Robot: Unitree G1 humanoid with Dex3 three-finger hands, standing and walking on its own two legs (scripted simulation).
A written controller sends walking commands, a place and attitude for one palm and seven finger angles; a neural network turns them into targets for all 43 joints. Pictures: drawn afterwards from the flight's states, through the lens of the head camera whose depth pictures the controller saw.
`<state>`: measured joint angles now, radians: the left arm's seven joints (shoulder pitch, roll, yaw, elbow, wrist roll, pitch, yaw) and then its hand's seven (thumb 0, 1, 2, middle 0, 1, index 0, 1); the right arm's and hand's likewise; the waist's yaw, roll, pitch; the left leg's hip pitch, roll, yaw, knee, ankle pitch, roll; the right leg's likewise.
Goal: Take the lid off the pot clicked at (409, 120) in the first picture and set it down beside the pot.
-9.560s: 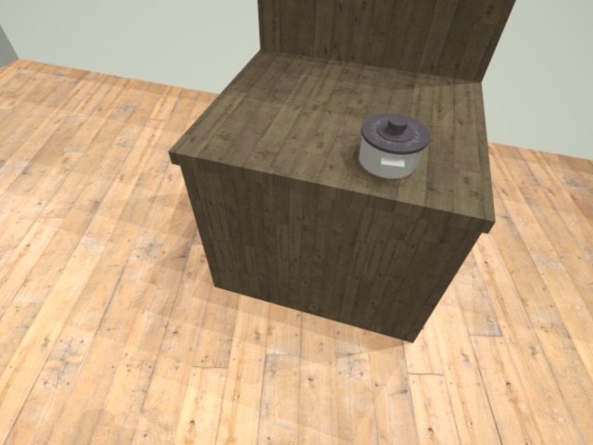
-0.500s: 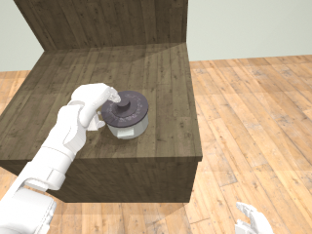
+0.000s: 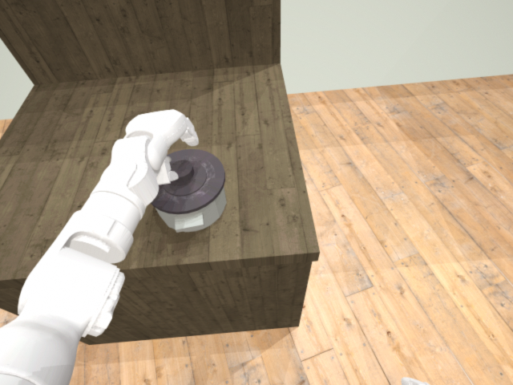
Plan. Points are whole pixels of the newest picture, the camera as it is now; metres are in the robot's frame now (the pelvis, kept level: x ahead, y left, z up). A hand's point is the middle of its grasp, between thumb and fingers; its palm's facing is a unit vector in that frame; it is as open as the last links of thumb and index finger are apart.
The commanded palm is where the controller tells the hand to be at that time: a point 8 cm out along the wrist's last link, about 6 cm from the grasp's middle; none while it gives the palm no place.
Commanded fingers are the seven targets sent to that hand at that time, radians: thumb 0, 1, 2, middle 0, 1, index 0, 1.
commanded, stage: move the open hand above the knob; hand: left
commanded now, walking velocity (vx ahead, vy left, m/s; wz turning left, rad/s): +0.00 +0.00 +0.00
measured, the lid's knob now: (181, 171) +0.49 +0.14 +0.03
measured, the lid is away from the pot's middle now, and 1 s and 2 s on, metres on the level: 0.00 0.00 0.00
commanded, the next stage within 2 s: lower the open fingers around the knob in 0.64 s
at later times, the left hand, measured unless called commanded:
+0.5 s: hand (170, 159) +0.45 +0.14 +0.10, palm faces -0.32 -0.10 -0.94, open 10.0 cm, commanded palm +0.45 +0.14 +0.16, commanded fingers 0.00 -0.24 1.32 -0.83 -0.08 -0.83 -0.08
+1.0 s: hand (172, 168) +0.45 +0.14 +0.08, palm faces -0.34 -0.09 -0.94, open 10.0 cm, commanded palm +0.45 +0.14 +0.14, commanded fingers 0.00 -0.24 1.32 -0.83 -0.08 -0.83 -0.08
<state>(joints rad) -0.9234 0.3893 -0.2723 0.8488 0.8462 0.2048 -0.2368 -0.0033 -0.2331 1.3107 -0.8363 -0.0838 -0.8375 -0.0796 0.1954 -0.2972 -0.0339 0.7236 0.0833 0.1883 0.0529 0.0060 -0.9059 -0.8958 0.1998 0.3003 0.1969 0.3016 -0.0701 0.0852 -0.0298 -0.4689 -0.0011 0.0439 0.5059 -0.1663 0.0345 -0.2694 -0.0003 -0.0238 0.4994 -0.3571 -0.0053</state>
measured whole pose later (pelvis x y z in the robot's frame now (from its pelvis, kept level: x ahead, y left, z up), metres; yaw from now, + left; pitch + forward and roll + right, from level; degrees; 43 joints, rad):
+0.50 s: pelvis +0.00 +0.00 +0.00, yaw +0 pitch +7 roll +0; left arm -0.93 0.36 -0.27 0.89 0.85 0.22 -0.21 0.00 -0.23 1.31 -0.84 -0.08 -0.84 -0.08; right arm 0.19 -0.28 -0.03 0.72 0.08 0.17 0.05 0.01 -0.91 -0.90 0.20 0.30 0.20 0.30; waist -0.07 0.09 -0.05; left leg -0.47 0.00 0.05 0.50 -0.17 0.03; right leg -0.27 0.00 -0.02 0.50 -0.36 -0.01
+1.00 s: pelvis +0.00 +0.00 +0.00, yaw +0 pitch +7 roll +0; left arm -0.90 0.36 -0.28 0.88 0.85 0.20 -0.21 0.00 -0.23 1.31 -0.84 -0.08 -0.84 -0.08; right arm 0.20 -0.29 -0.04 0.72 0.09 0.19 0.05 0.01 -0.91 -0.90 0.20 0.30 0.20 0.30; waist -0.06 0.09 -0.05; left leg -0.47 0.00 0.04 0.51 -0.16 0.03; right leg -0.27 0.01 -0.02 0.50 -0.36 -0.01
